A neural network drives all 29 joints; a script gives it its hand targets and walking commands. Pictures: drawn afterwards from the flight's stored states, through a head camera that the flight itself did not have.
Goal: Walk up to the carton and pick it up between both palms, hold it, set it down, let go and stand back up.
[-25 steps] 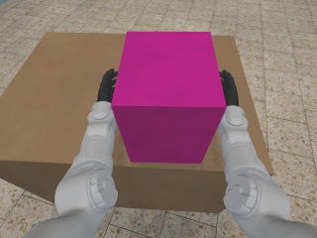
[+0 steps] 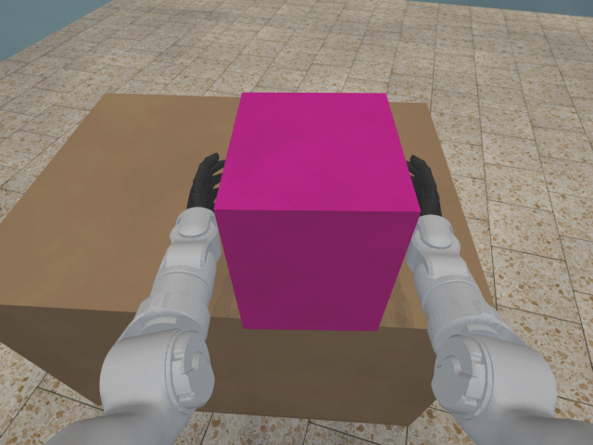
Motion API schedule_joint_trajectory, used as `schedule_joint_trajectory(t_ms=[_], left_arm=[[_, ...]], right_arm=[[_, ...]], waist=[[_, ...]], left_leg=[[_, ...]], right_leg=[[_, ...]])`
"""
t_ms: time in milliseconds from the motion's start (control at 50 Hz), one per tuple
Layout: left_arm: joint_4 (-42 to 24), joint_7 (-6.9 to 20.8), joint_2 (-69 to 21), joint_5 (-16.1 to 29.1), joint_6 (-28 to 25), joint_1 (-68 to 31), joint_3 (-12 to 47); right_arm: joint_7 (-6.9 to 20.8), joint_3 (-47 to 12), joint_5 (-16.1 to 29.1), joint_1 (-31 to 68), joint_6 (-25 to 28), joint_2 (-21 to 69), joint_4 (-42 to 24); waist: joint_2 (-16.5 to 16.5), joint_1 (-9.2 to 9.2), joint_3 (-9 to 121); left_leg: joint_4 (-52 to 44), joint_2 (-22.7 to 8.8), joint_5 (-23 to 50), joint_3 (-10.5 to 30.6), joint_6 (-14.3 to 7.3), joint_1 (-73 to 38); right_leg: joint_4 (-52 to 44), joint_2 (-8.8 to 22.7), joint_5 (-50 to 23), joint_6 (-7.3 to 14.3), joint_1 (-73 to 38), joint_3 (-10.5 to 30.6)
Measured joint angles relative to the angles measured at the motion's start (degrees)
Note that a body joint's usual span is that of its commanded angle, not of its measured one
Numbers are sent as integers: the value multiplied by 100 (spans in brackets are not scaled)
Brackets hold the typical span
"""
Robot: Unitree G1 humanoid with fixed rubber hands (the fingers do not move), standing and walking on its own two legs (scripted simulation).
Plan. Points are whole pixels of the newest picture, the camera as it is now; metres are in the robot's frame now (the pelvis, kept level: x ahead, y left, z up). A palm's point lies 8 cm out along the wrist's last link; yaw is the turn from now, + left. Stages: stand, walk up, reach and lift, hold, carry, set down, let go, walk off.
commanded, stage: reach and lift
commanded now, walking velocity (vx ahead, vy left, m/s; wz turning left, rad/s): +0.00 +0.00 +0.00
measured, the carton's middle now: (311, 215) +0.46 +0.00 +0.05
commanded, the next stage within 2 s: none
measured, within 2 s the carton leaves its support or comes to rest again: neither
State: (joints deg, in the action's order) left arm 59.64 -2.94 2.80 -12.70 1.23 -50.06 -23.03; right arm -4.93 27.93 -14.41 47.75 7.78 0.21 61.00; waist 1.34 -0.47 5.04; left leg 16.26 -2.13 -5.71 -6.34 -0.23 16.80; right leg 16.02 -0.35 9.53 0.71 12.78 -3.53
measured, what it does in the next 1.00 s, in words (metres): stands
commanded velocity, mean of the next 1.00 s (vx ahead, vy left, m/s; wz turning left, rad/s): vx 0.00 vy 0.00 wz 0.00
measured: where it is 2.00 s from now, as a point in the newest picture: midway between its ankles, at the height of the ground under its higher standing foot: outside the picture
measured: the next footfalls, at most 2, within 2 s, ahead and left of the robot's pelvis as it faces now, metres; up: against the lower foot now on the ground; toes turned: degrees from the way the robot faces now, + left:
none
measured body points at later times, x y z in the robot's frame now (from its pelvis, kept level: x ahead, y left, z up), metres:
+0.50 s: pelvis -0.02 +0.01 +0.00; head -0.04 +0.04 +0.45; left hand +0.41 +0.17 +0.16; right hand +0.41 -0.15 +0.16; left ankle +0.02 +0.11 -0.75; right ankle -0.02 -0.10 -0.75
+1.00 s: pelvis -0.02 +0.00 +0.00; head -0.06 +0.02 +0.45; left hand +0.40 +0.17 +0.19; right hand +0.40 -0.15 +0.20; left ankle +0.02 +0.11 -0.75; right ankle -0.02 -0.10 -0.75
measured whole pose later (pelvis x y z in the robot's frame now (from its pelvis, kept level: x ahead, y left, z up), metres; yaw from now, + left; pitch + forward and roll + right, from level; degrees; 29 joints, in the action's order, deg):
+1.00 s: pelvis -0.02 +0.00 +0.00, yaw +2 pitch -4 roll +0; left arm 38.0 -2.7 2.5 -14.6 27.6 -49.9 -21.0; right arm -6.1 15.1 1.5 55.5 -8.1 -4.1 59.6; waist 2.8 -3.4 1.7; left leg 16.6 -1.5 -5.5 -4.4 -0.5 6.8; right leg 15.9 0.1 9.9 0.7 1.7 -5.5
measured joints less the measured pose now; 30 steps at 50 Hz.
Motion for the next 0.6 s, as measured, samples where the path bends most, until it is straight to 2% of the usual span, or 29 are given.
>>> schedule_joint_trajectory(t_ms=[180, 380, 480, 600], left_arm=[[-305, -21, 26, -54, 652, -226, 4], [-992, 110, -90, -487, 1477, -341, -171], [-1407, 93, -164, -498, 1735, -118, -36], [-1675, 15, -214, -394, 1928, 50, 110]], right_arm=[[41, 75, 218, 322, -396, -72, 72], [172, 288, 173, 545, -825, -60, -62], [225, 170, 278, 484, -853, -87, -52], [198, -259, 596, 361, -923, -189, -112]], waist=[[62, -9, -82], [213, -44, -324], [233, -90, -361], [204, -63, -371]], left_leg=[[-41, 39, 61, 13, -38, -332], [-146, 77, 105, -1, -65, -790], [-108, 85, 77, 12, -58, -856], [-42, 64, 38, 3, -65, -867]], right_leg=[[-15, 35, -40, -20, -330, -17], [-82, 66, -66, -43, -769, -7], [-69, 76, -46, -46, -853, -21], [-41, 60, -34, -47, -875, -10]])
